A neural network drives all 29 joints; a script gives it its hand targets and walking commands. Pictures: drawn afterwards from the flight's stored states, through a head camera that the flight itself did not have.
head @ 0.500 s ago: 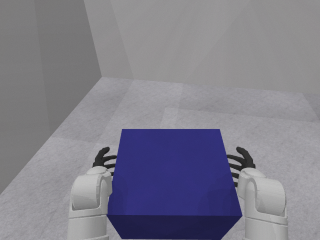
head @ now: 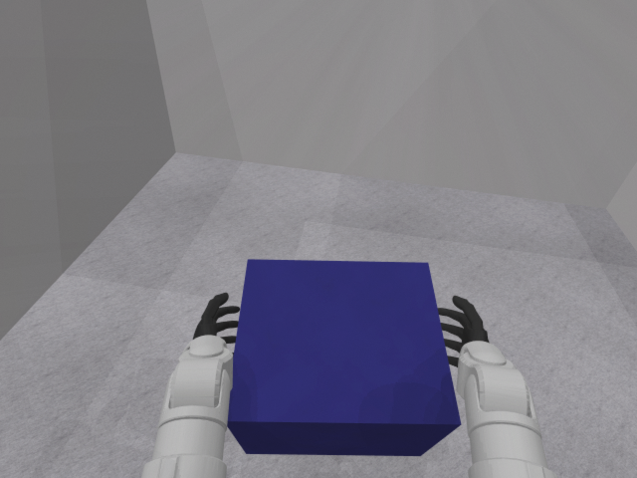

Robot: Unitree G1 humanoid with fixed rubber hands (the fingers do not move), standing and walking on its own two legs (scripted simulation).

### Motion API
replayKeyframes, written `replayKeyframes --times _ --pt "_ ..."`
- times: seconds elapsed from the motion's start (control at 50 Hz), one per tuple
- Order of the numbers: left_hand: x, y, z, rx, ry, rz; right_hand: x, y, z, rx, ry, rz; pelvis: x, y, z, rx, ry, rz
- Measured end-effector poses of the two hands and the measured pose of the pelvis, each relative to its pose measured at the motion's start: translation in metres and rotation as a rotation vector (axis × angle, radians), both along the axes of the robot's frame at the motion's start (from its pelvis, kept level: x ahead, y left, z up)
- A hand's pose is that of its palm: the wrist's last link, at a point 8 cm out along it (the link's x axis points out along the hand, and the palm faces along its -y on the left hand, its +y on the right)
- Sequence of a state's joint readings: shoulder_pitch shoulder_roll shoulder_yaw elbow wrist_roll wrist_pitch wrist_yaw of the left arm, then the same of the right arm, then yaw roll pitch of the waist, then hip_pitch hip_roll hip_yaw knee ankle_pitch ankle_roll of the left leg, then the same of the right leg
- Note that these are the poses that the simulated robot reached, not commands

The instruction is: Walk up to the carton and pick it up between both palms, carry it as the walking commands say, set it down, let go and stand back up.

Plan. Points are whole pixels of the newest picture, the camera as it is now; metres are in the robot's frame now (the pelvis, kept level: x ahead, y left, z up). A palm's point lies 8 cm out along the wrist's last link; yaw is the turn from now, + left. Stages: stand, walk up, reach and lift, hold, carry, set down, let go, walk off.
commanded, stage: hold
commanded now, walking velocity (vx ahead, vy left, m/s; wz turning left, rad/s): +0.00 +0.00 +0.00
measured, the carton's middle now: (335, 359) +0.33 +0.00 -0.04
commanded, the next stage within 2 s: set down in 0.48 s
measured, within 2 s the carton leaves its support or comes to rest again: neither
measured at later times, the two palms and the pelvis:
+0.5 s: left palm (213, 354) +0.29 +0.17 +0.03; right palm (476, 363) +0.29 -0.18 +0.03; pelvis +0.03 +0.00 +0.01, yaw -1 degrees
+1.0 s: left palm (199, 370) +0.30 +0.19 -0.02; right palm (449, 371) +0.30 -0.16 -0.01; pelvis +0.01 -0.01 -0.01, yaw +0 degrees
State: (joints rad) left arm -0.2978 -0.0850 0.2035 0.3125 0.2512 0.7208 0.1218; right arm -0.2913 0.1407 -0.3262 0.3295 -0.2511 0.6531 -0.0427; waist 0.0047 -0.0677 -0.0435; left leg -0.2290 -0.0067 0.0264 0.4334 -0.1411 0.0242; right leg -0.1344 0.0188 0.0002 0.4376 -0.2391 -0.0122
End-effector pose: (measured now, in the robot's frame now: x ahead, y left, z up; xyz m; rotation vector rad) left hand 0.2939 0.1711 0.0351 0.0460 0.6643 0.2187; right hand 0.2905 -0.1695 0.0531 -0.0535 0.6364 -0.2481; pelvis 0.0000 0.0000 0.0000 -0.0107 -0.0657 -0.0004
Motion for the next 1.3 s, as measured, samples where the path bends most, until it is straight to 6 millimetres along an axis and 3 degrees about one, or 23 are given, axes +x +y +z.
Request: replayKeyframes --times 0.1,0.2,0.38,0.52,0.72,0.9,1.3 --pt "0.021 -0.003 0.019 0.013 -0.027 -0.018 0.013 -0.006 0.009 0.035 -0.025 0.013 0.014 0.009 0.003 0.003 -0.014 -0.026" --pt "0.024 -0.002 0.016 0.016 -0.009 -0.024 0.015 -0.009 0.004 0.077 -0.005 0.05 0.025 0.012 0.006 0.01 -0.017 -0.035" --pt "0.006 -0.001 -0.006 0.003 0.038 0.006 0.005 -0.007 -0.016 0.08 0.042 0.041 0.032 0.004 0.009 0.017 0.008 -0.032" --pt "-0.004 -0.006 -0.008 0.005 0.033 0.019 -0.002 -0.011 -0.02 0.081 0.035 0.032 0.029 -0.006 0.009 0.018 0.017 -0.024" --pt "-0.013 0.004 -0.018 -0.025 0.049 0.007 0.006 -0.005 -0.027 0.054 0.054 0.098 0.02 -0.018 0.005 0.018 0.006 -0.006" --pt "-0.001 0.015 -0.04 -0.014 0.085 -0.024 0.01 0.004 -0.049 0.065 0.087 0.092 0.011 -0.013 -0.001 0.008 0.052 -0.002" --pt "0.02 0.025 -0.113 -0.017 0.107 0.027 0.034 0.018 -0.113 0.068 0.096 0.1 -0.008 0.008 -0.031 -0.004 0.324 -0.015"
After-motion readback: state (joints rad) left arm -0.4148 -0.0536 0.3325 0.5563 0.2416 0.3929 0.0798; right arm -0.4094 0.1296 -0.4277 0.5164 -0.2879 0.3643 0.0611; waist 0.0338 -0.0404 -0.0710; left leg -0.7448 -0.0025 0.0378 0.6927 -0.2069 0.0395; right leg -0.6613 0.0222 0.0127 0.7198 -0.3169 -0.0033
